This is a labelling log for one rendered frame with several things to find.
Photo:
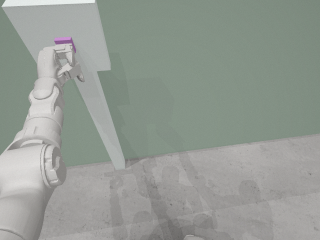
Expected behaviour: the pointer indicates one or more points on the panel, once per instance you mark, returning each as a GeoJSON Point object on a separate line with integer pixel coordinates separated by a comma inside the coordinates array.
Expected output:
{"type": "Point", "coordinates": [39, 22]}

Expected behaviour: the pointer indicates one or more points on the robot left upper arm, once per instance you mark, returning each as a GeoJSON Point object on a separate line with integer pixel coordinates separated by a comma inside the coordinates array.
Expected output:
{"type": "Point", "coordinates": [28, 178]}

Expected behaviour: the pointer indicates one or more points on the left robot forearm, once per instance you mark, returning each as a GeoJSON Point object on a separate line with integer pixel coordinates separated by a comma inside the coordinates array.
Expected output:
{"type": "Point", "coordinates": [44, 122]}

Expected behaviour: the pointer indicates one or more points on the robot left hand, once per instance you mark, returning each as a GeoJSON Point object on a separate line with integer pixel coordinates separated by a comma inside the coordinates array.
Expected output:
{"type": "Point", "coordinates": [48, 64]}

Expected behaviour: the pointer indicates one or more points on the button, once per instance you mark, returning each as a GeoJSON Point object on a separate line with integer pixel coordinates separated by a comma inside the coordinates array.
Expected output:
{"type": "Point", "coordinates": [64, 40]}

